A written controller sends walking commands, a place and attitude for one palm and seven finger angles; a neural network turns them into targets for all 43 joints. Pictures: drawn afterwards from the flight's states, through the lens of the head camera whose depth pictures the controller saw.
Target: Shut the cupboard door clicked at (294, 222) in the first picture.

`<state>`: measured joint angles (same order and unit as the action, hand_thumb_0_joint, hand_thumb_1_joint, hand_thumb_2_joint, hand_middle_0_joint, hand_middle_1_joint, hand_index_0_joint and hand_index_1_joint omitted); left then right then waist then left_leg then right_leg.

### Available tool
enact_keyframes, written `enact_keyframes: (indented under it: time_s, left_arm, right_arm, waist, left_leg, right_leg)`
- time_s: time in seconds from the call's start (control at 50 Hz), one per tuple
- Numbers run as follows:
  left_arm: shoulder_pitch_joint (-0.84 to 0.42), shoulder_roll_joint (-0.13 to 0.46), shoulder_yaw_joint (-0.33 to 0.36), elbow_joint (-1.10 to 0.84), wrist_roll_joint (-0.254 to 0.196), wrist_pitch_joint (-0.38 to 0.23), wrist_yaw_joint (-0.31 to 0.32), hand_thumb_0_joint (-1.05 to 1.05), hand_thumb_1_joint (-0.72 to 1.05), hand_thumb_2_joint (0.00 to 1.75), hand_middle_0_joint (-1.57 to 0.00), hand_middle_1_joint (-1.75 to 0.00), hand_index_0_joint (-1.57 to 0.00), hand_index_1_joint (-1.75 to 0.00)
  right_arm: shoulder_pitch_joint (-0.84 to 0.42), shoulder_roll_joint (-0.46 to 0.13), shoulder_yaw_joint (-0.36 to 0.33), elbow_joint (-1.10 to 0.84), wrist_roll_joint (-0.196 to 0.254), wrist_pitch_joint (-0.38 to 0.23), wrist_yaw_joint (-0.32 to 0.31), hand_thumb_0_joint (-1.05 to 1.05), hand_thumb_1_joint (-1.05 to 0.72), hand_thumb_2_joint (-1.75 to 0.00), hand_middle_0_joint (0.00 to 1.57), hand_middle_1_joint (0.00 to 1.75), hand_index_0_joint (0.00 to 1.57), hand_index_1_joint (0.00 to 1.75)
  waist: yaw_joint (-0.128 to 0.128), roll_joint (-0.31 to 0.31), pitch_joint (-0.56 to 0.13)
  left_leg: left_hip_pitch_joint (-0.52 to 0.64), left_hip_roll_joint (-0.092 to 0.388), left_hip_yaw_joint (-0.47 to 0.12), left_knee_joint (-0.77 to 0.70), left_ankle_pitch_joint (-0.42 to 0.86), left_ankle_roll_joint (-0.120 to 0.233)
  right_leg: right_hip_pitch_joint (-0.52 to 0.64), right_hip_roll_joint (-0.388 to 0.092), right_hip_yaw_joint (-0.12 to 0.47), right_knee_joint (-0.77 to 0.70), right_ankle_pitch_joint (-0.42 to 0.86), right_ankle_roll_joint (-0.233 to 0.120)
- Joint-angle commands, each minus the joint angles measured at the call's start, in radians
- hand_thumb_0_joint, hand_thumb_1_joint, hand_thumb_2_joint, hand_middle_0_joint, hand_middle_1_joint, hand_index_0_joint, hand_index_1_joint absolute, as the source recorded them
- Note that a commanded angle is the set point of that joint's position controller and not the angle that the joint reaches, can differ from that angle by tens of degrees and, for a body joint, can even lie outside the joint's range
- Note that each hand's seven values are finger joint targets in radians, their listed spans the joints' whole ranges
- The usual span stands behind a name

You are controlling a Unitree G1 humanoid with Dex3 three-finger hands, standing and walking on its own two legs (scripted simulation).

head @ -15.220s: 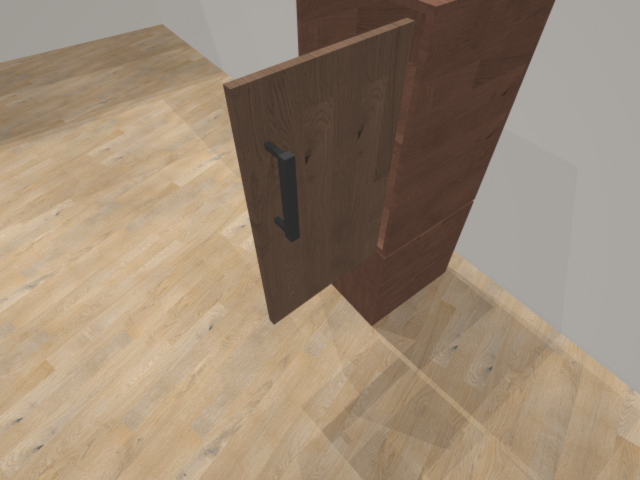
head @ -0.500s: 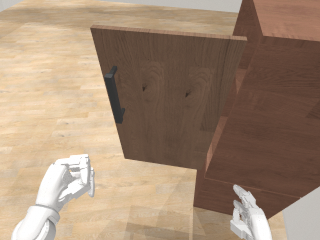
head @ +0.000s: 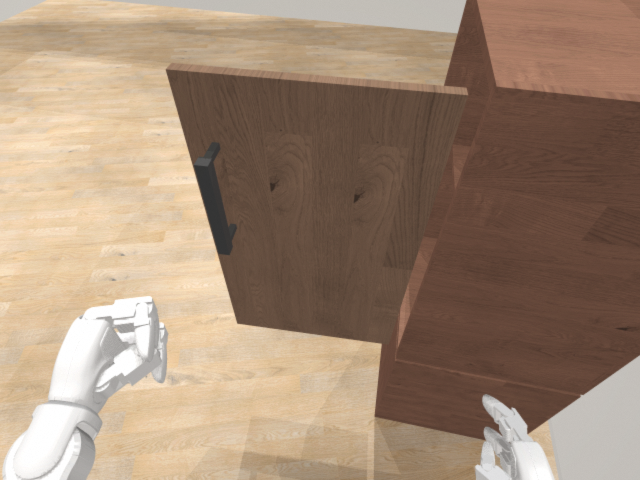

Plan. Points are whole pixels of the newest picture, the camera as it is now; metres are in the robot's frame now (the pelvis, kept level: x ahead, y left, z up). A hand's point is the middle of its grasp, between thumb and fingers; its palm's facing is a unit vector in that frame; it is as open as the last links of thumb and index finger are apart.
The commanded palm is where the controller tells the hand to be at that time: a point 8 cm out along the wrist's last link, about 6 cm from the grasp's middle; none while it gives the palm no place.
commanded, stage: raise the hand and make a fist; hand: left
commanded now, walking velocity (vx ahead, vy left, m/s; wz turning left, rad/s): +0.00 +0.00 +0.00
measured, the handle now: (219, 202) +0.47 +0.18 +0.09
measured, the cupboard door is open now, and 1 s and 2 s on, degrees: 93 93 89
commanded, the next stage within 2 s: bring the fist close to the handle in 0.04 s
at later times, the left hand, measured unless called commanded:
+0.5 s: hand (195, 312) +0.28 +0.17 +0.09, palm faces -0.09 -0.99 -0.07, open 3.1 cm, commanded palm +0.26 +0.23 +0.09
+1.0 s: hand (219, 260) +0.35 +0.16 +0.10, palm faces -0.06 -1.00 -0.03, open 3.1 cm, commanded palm +0.33 +0.21 +0.09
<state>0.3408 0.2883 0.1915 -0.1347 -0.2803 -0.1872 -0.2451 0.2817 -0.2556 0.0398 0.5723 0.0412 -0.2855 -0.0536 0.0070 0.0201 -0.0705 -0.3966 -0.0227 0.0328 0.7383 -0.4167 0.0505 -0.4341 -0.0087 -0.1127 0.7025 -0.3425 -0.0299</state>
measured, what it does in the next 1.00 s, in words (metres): stands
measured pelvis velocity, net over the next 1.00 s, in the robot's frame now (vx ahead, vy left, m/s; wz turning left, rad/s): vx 0.01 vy -0.01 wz -0.01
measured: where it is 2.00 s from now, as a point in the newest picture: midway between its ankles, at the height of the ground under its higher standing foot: outside the picture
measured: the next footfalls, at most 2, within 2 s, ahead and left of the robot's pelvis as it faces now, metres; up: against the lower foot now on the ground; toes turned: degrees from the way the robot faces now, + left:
none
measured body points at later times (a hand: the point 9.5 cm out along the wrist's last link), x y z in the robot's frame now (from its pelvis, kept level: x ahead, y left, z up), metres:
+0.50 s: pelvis +0.00 -0.01 +0.00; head +0.02 -0.03 +0.45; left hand +0.28 +0.22 +0.09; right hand +0.16 -0.25 -0.08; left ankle -0.02 +0.08 -0.72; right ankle +0.01 -0.10 -0.72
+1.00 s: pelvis +0.01 -0.01 +0.00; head +0.04 -0.02 +0.45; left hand +0.35 +0.21 +0.10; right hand +0.15 -0.26 -0.09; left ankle -0.02 +0.08 -0.72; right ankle +0.01 -0.10 -0.72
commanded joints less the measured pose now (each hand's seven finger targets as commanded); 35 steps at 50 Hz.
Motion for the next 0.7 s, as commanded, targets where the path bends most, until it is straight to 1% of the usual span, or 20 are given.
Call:
enact_keyframes:
  time_s: [0.0,0.02,0.06,0.1,0.16,0.2,0.24,0.26,0.28,0.34,0.38,0.4,0.44,0.46,0.48,0.54,0.56,0.62,0.64,0.68]
  left_arm:
    - [-0.131,0.075,0.03,-0.166,-0.012,-0.089,-0.006,0.0,0.9,0.9,-1.3,-1.5,-1.3,-1.5]
    - [-0.111,0.066,0.01,-0.138,-0.008,-0.07,-0.022,0.0,0.9,0.9,-1.3,-1.5,-1.3,-1.5]
    - [-0.079,0.078,0.006,-0.086,-0.002,-0.026,-0.047,0.0,0.9,0.9,-1.3,-1.5,-1.3,-1.5]
    - [-0.101,0.116,0.029,-0.124,-0.004,-0.004,-0.061,0.0,0.9,0.9,-1.3,-1.5,-1.3,-1.5]
    - [-0.253,0.169,0.077,-0.214,-0.013,-0.028,-0.029,0.0,0.9,0.9,-1.3,-1.5,-1.3,-1.5]
    - [-0.335,0.196,0.123,-0.221,-0.017,-0.067,-0.001,0.0,0.9,0.9,-1.3,-1.5,-1.3,-1.5]
    - [-0.384,0.164,0.105,-0.179,-0.016,-0.101,0.019,0.0,0.9,0.9,-1.3,-1.5,-1.3,-1.5]
    - [-0.415,0.168,0.101,-0.151,-0.015,-0.105,0.026,0.0,0.9,0.9,-1.3,-1.5,-1.3,-1.5]
    - [-0.418,0.14,0.077,-0.107,-0.014,-0.105,0.018,0.0,0.9,0.9,-1.3,-1.5,-1.3,-1.5]
    - [-0.391,0.133,0.049,0.028,-0.007,-0.061,-0.023,0.0,0.9,0.9,-1.3,-1.5,-1.3,-1.5]
    - [-0.399,0.112,0.012,0.1,-0.002,-0.015,-0.058,0.0,0.9,0.9,-1.3,-1.5,-1.3,-1.5]
    - [-0.395,0.142,0.04,0.12,-0.006,0.004,-0.066,0.0,0.9,0.9,-1.3,-1.5,-1.3,-1.5]
    - [-0.44,0.153,0.053,0.096,-0.014,0.02,-0.072,0.0,0.9,0.9,-1.3,-1.5,-1.3,-1.5]
    - [-0.452,0.182,0.088,0.088,-0.02,0.017,-0.065,0.0,0.9,0.9,-1.3,-1.5,-1.3,-1.5]
    - [-0.486,0.196,0.109,0.07,-0.022,0.007,-0.055,0.0,0.9,0.9,-1.3,-1.5,-1.3,-1.5]
    - [-0.56,0.215,0.155,0.019,-0.028,-0.051,-0.014,0.0,0.9,0.9,-1.3,-1.5,-1.3,-1.5]
    - [-0.565,0.252,0.186,0.028,-0.024,-0.066,0.003,0.0,0.9,0.9,-1.3,-1.5,-1.3,-1.5]
    - [-0.577,0.184,0.119,0.092,-0.001,-0.087,0.007,0.0,0.9,0.9,-1.3,-1.5,-1.3,-1.5]
    - [-0.578,0.15,0.084,0.13,0.004,-0.079,0.0,0.0,0.9,0.9,-1.3,-1.5,-1.3,-1.5]
    - [-0.596,0.143,0.059,0.212,0.011,-0.051,-0.019,0.0,0.9,0.9,-1.3,-1.5,-1.3,-1.5]
  right_arm:
    - [-0.086,-0.119,-0.044,-0.135,0.011,-0.065,0.001,0.0,-0.9,-0.9,0.2,0.3,0.2,0.3]
    - [-0.087,-0.123,-0.047,-0.137,0.015,-0.067,0.001,0.0,-0.9,-0.9,0.2,0.3,0.2,0.3]
    - [-0.087,-0.131,-0.051,-0.143,0.019,-0.062,-0.004,0.0,-0.9,-0.9,0.2,0.3,0.2,0.3]
    - [-0.094,-0.134,-0.054,-0.161,0.022,-0.059,-0.01,0.0,-0.9,-0.9,0.2,0.3,0.2,0.3]
    - [-0.107,-0.129,-0.043,-0.16,0.009,-0.058,-0.02,0.0,-0.9,-0.9,0.2,0.3,0.2,0.3]
    - [-0.107,-0.118,-0.038,-0.144,0.006,-0.056,-0.025,0.0,-0.9,-0.9,0.2,0.3,0.2,0.3]
    - [-0.107,-0.11,-0.034,-0.125,0.007,-0.059,-0.025,0.0,-0.9,-0.9,0.2,0.3,0.2,0.3]
    - [-0.102,-0.116,-0.031,-0.114,0.006,-0.055,-0.024,0.0,-0.9,-0.9,0.2,0.3,0.2,0.3]
    - [-0.103,-0.113,-0.035,-0.105,0.01,-0.055,-0.023,0.0,-0.9,-0.9,0.2,0.3,0.2,0.3]
    - [-0.088,-0.131,-0.041,-0.099,0.016,-0.047,-0.025,0.0,-0.9,-0.9,0.2,0.3,0.2,0.3]
    - [-0.081,-0.136,-0.045,-0.103,0.021,-0.034,-0.025,0.0,-0.9,-0.9,0.2,0.3,0.2,0.3]
    - [-0.076,-0.14,-0.049,-0.109,0.023,-0.029,-0.026,0.0,-0.9,-0.9,0.2,0.3,0.2,0.3]
    - [-0.086,-0.139,-0.047,-0.124,0.022,-0.024,-0.028,0.0,-0.9,-0.9,0.2,0.3,0.2,0.3]
    - [-0.089,-0.139,-0.047,-0.126,0.017,-0.021,-0.029,0.0,-0.9,-0.9,0.2,0.3,0.2,0.3]
    - [-0.089,-0.137,-0.047,-0.129,0.015,-0.018,-0.03,0.0,-0.9,-0.9,0.2,0.3,0.2,0.3]
    - [-0.089,-0.123,-0.047,-0.123,0.008,-0.02,-0.024,0.0,-0.9,-0.9,0.2,0.3,0.2,0.3]
    - [-0.087,-0.124,-0.045,-0.116,0.004,-0.017,-0.024,0.0,-0.9,-0.9,0.2,0.3,0.2,0.3]
    - [-0.074,-0.121,-0.048,-0.097,0.008,-0.013,-0.012,0.0,-0.9,-0.9,0.2,0.3,0.2,0.3]
    - [-0.069,-0.122,-0.049,-0.092,0.009,-0.009,-0.009,0.0,-0.9,-0.9,0.2,0.3,0.2,0.3]
    - [-0.057,-0.133,-0.055,-0.084,0.015,0.003,-0.009,0.0,-0.9,-0.9,0.2,0.3,0.2,0.3]
  waist:
    - [-0.015,0.058,-0.072]
    - [-0.013,0.064,-0.051]
    - [-0.015,-0.005,-0.028]
    - [-0.007,-0.032,-0.066]
    - [-0.01,-0.033,-0.102]
    - [-0.01,0.002,-0.132]
    - [-0.018,0.037,-0.118]
    - [-0.024,0.016,-0.103]
    - [-0.029,0.035,-0.106]
    - [-0.023,0.039,-0.11]
    - [-0.026,0.004,-0.114]
    - [-0.017,-0.023,-0.128]
    - [-0.006,-0.021,-0.164]
    - [0.0,-0.054,-0.182]
    - [0.0,-0.065,-0.207]
    - [0.007,-0.026,-0.263]
    - [0.01,-0.034,-0.251]
    - [-0.009,0.036,-0.216]
    - [-0.017,0.035,-0.19]
    - [-0.032,0.008,-0.159]
  left_leg:
    - [0.013,0.032,-0.081,-0.118,0.256,-0.042]
    - [0.0,0.03,-0.083,-0.124,0.225,-0.041]
    - [-0.031,0.026,-0.079,-0.125,0.181,-0.029]
    - [-0.035,0.02,-0.071,-0.124,0.169,-0.022]
    - [-0.011,0.022,-0.081,-0.122,0.188,-0.019]
    - [0.009,0.022,-0.081,-0.121,0.199,-0.02]
    - [0.019,0.022,-0.08,-0.119,0.197,-0.025]
    - [0.006,0.024,-0.086,-0.121,0.185,-0.025]
    - [0.011,0.022,-0.077,-0.117,0.182,-0.024]
    - [-0.009,0.017,-0.072,-0.117,0.188,-0.027]
    - [-0.025,0.014,-0.063,-0.112,0.208,-0.023]
    - [-0.031,0.014,-0.06,-0.109,0.225,-0.023]
    - [-0.021,0.013,-0.058,-0.111,0.254,-0.023]
    - [-0.028,0.015,-0.058,-0.108,0.28,-0.022]
    - [-0.023,0.014,-0.054,-0.107,0.305,-0.02]
    - [0.014,0.014,-0.046,-0.105,0.359,-0.025]
    - [-0.001,0.017,-0.048,-0.103,0.362,-0.025]
    - [0.017,0.017,-0.038,-0.107,0.379,-0.031]
    - [0.021,0.018,-0.038,-0.107,0.369,-0.031]
    - [-0.003,0.018,-0.034,-0.104,0.332,-0.027]
  right_leg:
    - [0.055,0.002,0.046,-0.081,0.168,0.003]
    - [0.048,0.001,0.049,-0.089,0.141,0.003]
    - [0.059,-0.003,0.066,-0.115,0.103,0.006]
    - [0.083,-0.009,0.081,-0.13,0.078,0.012]
    - [0.097,-0.007,0.078,-0.114,0.086,0.014]
    - [0.104,-0.005,0.078,-0.107,0.089,0.013]
    - [0.076,-0.002,0.07,-0.098,0.089,0.011]
    - [0.069,0.0,0.07,-0.098,0.077,0.011]
    - [0.067,-0.001,0.077,-0.103,0.081,0.011]
    - [0.082,-0.009,0.084,-0.107,0.111,0.009]
    - [0.102,-0.016,0.096,-0.115,0.141,0.013]
    - [0.119,-0.018,0.101,-0.116,0.165,0.016]
    - [0.144,-0.022,0.098,-0.11,0.202,0.016]
    - [0.174,-0.023,0.104,-0.106,0.229,0.017]
    - [0.19,-0.022,0.103,-0.098,0.265,0.019]
    - [0.21,-0.02,0.1,-0.074,0.342,0.02]
    - [0.219,-0.021,0.106,-0.073,0.347,0.018]
    - [0.175,-0.017,0.095,-0.066,0.361,0.014]
    - [0.147,-0.016,0.091,-0.071,0.35,0.013]
    - [0.132,-0.018,0.103,-0.089,0.322,0.019]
